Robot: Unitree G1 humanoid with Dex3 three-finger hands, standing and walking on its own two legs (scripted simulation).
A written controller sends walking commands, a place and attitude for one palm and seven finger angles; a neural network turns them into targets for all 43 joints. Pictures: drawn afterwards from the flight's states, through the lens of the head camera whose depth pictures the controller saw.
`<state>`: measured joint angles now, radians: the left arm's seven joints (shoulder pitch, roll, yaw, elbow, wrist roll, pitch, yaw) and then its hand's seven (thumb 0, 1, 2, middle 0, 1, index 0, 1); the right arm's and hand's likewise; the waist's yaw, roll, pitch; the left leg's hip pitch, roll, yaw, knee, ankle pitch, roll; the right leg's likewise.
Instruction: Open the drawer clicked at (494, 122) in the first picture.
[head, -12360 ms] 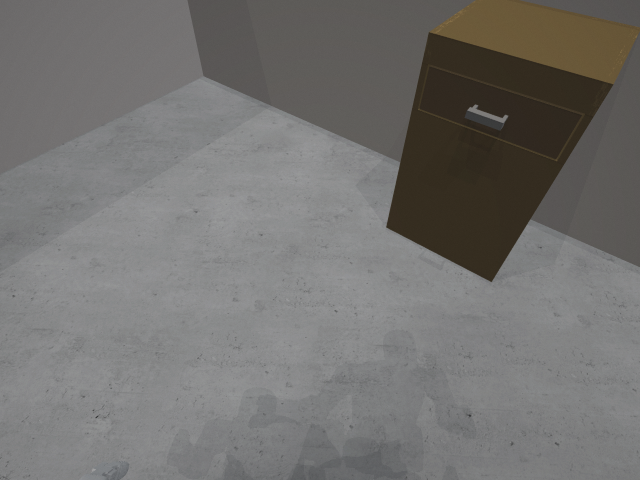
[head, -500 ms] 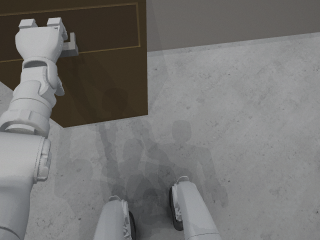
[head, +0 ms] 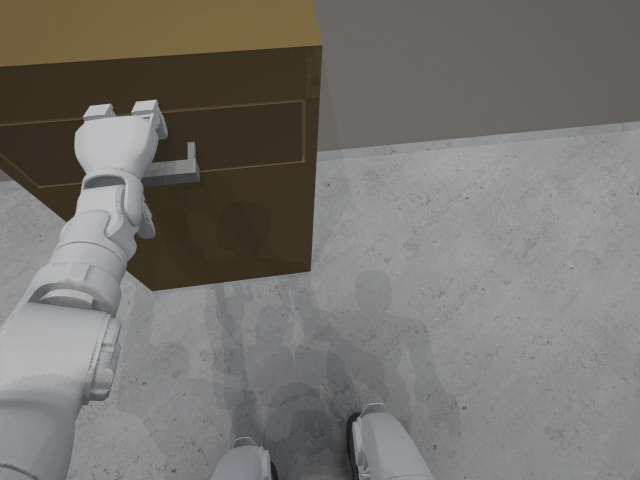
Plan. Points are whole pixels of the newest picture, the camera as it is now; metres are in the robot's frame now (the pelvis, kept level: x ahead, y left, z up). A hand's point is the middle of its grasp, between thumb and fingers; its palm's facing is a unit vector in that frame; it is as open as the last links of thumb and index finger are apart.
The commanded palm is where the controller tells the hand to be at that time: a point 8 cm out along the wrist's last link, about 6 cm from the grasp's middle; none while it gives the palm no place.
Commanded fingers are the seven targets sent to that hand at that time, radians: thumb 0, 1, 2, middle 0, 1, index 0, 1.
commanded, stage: lift the fingers back up to retry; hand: left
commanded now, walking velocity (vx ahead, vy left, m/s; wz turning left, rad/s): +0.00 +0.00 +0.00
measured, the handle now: (161, 162) +0.57 +0.18 -0.05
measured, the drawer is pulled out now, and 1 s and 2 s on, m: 0.00 0.00 0.00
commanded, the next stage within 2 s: re-aim the fingers above the handle in 0.16 s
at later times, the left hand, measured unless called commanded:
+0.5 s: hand (136, 179) +0.50 +0.19 +0.01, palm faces -0.04 -0.02 -1.00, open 13.8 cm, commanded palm +0.48 +0.19 +0.06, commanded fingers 0.00 -0.50 0.30 -0.30 -1.20 -0.30 -1.20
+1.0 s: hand (139, 177) +0.50 +0.19 +0.01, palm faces -0.06 +0.02 -1.00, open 13.8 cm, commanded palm +0.49 +0.19 +0.06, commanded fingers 0.00 -0.50 0.30 -0.30 -1.20 -0.30 -1.20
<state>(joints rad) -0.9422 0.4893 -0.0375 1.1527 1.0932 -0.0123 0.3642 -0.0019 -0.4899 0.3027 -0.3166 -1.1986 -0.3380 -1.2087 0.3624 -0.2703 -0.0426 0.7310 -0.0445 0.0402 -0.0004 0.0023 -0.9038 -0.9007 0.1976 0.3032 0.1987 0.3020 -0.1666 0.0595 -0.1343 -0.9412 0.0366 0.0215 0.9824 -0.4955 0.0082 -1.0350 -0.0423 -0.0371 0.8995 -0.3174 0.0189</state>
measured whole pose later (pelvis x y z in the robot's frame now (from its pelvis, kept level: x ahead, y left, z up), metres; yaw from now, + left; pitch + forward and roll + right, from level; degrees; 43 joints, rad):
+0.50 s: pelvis +0.02 +0.00 +0.01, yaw +0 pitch +23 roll -1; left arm -0.82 0.38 -0.06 1.09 1.12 0.00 0.45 0.00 -0.49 0.30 -0.32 -1.20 -0.32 -1.20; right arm 0.30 -0.24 -0.07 0.74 -0.06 0.08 0.03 0.00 -0.90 -0.90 0.20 0.30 0.20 0.30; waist -0.11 0.06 -0.15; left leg -0.81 0.03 0.02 0.90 -0.49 0.01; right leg -0.91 -0.05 -0.04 0.83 -0.32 0.03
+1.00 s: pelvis -0.01 -0.01 +0.01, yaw +0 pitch +24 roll +0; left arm -0.92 0.46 -0.03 1.20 1.12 -0.01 0.43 0.00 -0.49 0.30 -0.32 -1.20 -0.32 -1.20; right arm 0.34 -0.28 -0.06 0.75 -0.05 0.03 0.00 0.00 -0.90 -0.90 0.20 0.30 0.20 0.30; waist -0.16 0.05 -0.13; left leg -0.89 0.03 0.04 0.94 -0.47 0.00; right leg -1.00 -0.04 -0.02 0.89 -0.30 0.01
